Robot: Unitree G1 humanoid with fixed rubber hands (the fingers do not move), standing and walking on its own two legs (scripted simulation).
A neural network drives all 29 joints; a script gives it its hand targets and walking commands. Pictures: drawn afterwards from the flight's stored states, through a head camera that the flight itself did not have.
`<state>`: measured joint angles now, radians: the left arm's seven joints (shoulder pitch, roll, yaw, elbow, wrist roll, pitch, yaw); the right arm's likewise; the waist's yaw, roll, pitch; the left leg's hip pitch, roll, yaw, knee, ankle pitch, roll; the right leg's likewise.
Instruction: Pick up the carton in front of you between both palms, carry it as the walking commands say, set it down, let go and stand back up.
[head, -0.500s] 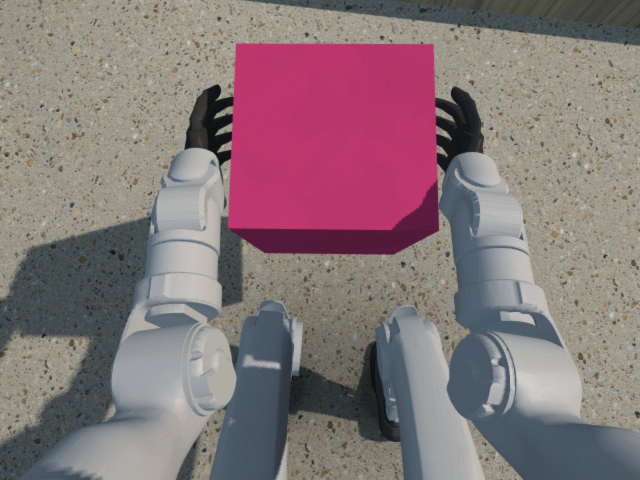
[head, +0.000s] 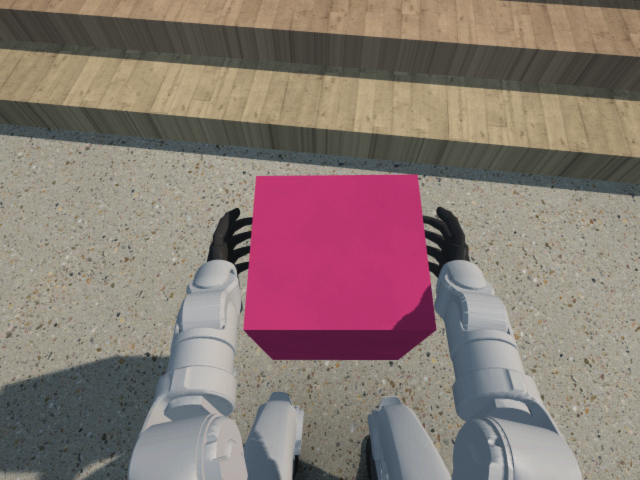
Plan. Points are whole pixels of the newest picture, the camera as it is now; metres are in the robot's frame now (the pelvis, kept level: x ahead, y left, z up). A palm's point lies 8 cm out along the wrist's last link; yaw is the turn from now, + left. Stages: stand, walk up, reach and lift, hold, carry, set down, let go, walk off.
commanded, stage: reach and lift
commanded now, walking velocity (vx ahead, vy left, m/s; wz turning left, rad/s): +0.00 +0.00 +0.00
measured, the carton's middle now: (335, 279) +0.39 +0.01 -0.10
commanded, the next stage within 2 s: hold in 1.56 s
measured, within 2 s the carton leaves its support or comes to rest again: neither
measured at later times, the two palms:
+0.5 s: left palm (190, 247) +0.34 +0.15 +0.12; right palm (514, 242) +0.34 -0.15 +0.12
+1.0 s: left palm (178, 240) +0.33 +0.15 +0.15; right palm (532, 235) +0.33 -0.15 +0.15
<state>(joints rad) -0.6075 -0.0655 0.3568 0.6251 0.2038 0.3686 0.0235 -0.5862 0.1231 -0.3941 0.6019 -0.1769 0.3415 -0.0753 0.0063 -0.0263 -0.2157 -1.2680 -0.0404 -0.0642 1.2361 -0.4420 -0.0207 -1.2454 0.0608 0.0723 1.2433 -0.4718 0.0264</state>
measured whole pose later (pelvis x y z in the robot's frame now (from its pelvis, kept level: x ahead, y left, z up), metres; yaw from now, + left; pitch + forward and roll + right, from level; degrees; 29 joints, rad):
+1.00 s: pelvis +0.03 +0.00 +0.12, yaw +0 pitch -4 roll +0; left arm -0.34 -0.16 0.31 0.38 0.29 0.62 -0.01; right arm -0.35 0.17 -0.32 0.39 -0.29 0.60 0.01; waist 0.00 -0.01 0.03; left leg -0.20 -0.02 -0.08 0.48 -0.21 -0.01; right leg -0.18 0.03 0.08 0.49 -0.23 0.01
